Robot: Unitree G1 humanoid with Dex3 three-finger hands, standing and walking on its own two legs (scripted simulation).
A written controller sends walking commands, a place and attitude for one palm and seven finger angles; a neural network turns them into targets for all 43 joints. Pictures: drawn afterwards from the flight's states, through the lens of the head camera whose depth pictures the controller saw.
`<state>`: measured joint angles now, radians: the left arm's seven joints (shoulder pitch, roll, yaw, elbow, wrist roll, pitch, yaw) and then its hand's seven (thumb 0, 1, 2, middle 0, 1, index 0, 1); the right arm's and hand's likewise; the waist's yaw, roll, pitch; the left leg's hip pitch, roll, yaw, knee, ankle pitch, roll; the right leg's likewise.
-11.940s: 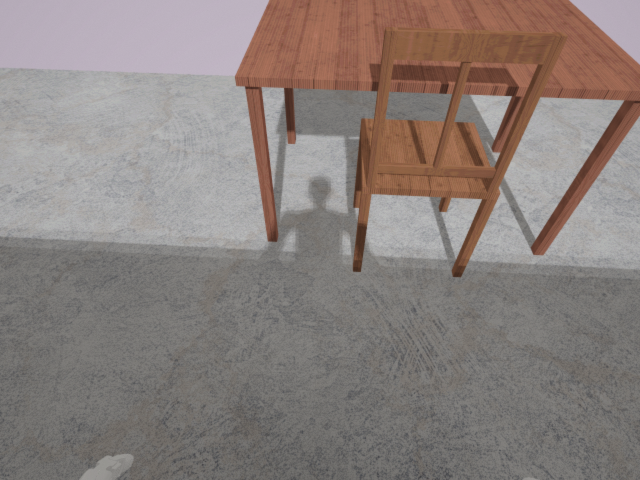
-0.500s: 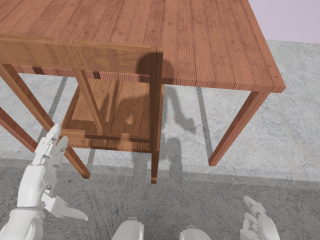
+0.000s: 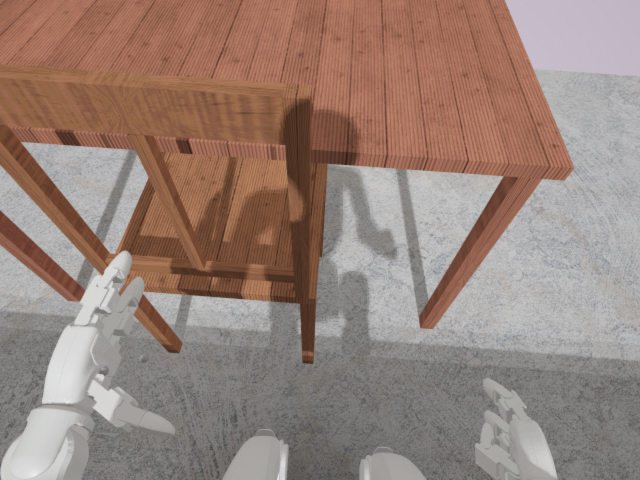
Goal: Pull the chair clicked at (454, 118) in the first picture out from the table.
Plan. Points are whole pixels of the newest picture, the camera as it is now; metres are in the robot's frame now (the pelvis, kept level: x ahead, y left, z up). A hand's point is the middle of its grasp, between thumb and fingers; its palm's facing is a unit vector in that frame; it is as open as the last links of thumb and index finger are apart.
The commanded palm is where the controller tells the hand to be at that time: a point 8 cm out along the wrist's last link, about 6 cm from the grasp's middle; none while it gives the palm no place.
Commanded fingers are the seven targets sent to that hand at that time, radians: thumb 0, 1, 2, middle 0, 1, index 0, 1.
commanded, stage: aim the fingers beside a spindle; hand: left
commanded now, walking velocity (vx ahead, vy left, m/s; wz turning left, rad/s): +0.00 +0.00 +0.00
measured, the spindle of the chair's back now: (175, 211) +0.48 +0.24 +0.00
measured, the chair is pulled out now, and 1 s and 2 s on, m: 0.00 0.00 0.00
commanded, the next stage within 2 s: none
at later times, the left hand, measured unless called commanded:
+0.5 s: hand (147, 333) +0.28 +0.22 +0.03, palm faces -0.04 -1.00 -0.06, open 16.9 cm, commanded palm +0.27 +0.27 +0.03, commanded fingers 0.00 -0.50 0.30 -0.06 -0.08 -0.06 -0.08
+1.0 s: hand (159, 309) +0.32 +0.22 +0.00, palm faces -0.04 -1.00 -0.04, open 16.9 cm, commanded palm +0.31 +0.28 +0.01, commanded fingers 0.00 -0.50 0.30 -0.06 -0.08 -0.06 -0.08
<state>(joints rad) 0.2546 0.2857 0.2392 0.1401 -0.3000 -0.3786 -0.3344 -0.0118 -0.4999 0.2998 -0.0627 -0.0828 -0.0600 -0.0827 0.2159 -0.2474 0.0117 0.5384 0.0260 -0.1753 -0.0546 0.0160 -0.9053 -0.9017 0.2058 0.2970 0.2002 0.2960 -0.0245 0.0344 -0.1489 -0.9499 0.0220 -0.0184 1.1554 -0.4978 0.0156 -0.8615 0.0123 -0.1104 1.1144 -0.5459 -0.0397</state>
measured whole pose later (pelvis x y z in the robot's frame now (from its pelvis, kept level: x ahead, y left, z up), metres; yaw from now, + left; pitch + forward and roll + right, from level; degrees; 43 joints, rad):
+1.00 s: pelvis -0.01 +0.02 -0.02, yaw -2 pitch +22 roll -3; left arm -0.06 0.32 0.28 0.39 -0.27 -0.42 -0.32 -0.01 -0.50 0.30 -0.06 -0.08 -0.06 -0.08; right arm 0.23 -0.26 0.01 0.56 0.01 -0.12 -0.04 0.01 -0.91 -0.90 0.21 0.30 0.20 0.30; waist -0.05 0.03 -0.15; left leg -1.11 0.02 0.01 1.25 -0.52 0.04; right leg -1.02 0.01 -0.08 1.20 -0.56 -0.02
